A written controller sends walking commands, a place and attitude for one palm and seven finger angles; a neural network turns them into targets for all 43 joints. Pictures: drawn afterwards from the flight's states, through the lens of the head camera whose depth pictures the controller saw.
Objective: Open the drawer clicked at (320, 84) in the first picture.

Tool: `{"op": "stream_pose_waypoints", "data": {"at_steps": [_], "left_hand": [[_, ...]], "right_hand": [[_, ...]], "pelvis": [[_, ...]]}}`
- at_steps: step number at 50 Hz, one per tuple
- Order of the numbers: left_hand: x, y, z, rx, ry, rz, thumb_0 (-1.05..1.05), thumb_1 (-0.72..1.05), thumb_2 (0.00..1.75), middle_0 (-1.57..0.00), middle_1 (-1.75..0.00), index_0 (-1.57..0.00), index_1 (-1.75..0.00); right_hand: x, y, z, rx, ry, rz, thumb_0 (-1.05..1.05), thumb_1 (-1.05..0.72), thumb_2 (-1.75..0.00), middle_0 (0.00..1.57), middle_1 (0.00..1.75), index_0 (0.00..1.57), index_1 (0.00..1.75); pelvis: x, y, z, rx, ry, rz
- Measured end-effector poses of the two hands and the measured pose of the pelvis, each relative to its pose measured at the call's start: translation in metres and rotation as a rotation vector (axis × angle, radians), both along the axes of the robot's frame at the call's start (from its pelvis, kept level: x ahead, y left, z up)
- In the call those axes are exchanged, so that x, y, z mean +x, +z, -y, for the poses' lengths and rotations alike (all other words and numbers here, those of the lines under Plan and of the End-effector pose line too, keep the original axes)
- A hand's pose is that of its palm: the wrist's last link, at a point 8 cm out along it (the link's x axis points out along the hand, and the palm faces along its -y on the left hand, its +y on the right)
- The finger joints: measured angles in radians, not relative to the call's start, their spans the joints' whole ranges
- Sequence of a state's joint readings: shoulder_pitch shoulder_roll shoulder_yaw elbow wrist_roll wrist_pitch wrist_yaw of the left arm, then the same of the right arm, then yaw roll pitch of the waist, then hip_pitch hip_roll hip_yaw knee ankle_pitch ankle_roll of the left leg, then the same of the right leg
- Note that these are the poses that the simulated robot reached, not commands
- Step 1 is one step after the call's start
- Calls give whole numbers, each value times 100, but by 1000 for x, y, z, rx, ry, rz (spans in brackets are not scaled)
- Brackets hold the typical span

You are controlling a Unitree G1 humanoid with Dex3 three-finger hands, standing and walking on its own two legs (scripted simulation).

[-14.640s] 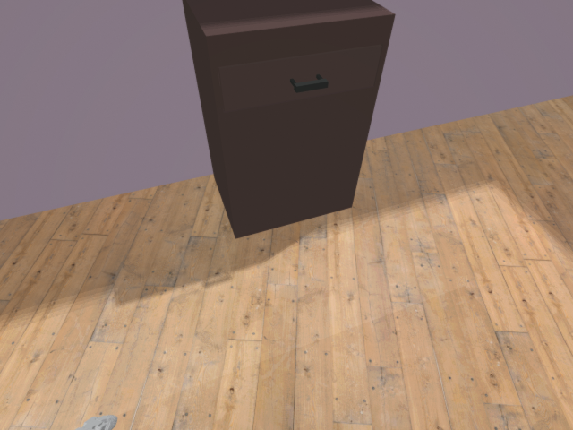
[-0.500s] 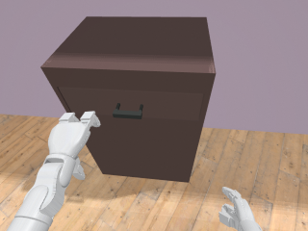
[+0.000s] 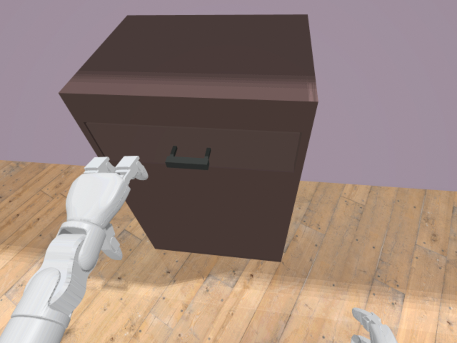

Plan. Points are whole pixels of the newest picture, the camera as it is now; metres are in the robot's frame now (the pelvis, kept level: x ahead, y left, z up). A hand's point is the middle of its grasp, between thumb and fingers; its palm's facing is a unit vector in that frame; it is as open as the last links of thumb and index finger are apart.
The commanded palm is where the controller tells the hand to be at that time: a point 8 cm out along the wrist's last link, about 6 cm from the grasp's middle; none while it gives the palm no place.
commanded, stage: move the hooked fingers above the handle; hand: left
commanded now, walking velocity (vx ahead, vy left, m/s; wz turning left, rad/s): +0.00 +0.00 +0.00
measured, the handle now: (189, 156) +0.54 +0.18 -0.05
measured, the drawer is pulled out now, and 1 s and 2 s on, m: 0.00 0.00 0.00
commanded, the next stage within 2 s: none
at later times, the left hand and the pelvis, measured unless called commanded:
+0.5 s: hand (138, 194) +0.35 +0.22 +0.05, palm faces -0.03 -0.07 -1.00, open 13.9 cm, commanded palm +0.33 +0.23 +0.11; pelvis +0.01 -0.02 +0.00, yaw +0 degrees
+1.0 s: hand (157, 179) +0.41 +0.21 +0.02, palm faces -0.06 -0.06 -1.00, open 13.9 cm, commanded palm +0.40 +0.22 +0.09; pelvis +0.02 +0.00 -0.01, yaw -1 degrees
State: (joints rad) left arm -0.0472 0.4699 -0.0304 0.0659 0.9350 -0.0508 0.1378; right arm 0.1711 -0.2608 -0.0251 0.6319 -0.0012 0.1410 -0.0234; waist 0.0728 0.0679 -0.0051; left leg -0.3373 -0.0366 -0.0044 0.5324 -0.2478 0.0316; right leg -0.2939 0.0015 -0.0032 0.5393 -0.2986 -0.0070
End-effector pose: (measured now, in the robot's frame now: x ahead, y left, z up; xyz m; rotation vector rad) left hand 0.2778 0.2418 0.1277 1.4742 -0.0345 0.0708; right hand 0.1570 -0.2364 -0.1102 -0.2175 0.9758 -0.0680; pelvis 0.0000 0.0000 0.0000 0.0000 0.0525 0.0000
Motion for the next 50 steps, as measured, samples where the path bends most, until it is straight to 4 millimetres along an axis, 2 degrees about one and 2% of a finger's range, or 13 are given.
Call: {"op": "stream_pose_waypoints", "data": {"at_steps": [4,9,13,17,23,30,34,40,50], "left_hand": [[1,-3,1,6,58,-17,0,-49,30,-32,-120,-31,-120],[4,-10,14,6,44,-74,0,-49,30,-32,-120,-31,-120],[14,-16,21,13,9,-103,0,-50,30,-32,-120,-32,-120],[28,-18,18,24,3,-101,0,-49,30,-32,-120,-32,-120],[46,-17,16,24,13,-81,0,-49,30,-32,-120,-32,-120],[66,-36,17,19,5,-136,0,-49,30,-32,-120,-31,-120],[74,-38,21,15,-31,-112,0,-49,30,-32,-120,-32,-120],[89,-38,23,19,-28,-58,0,-49,30,-32,-120,-32,-120],[116,-52,29,35,-8,-128,0,-49,30,-32,-120,-31,-120]], "right_hand": [[3,0,3,15,-7,20,1,-91,-90,20,30,20,30],[12,5,4,21,-6,61,1,-91,-90,20,30,20,30],[17,7,6,11,-3,79,1,-91,-90,20,30,20,30],[17,7,12,-2,-12,73,1,-90,-90,20,30,20,30],[9,-2,21,-13,-40,29,1,-90,-90,20,30,20,30],[-7,-10,28,-32,-82,-42,1,-91,-90,20,30,20,30],[-15,-13,30,-42,-106,-71,1,-91,-90,20,30,20,30],[-22,-18,26,-31,-128,-102,1,-91,-90,20,30,20,30],[-33,-21,15,-14,-154,-126,1,-91,-90,20,30,20,30]], "pelvis": [[-2,0,5,4,0,1],[-1,0,11,8,0,8],[-1,0,16,9,2,6],[0,-1,20,9,2,-8],[6,-3,19,7,3,-39],[14,-6,15,8,-5,-72],[18,-8,12,5,-7,-88],[21,-10,5,2,-10,-108],[21,-12,0,-1,-15,-127]]}}
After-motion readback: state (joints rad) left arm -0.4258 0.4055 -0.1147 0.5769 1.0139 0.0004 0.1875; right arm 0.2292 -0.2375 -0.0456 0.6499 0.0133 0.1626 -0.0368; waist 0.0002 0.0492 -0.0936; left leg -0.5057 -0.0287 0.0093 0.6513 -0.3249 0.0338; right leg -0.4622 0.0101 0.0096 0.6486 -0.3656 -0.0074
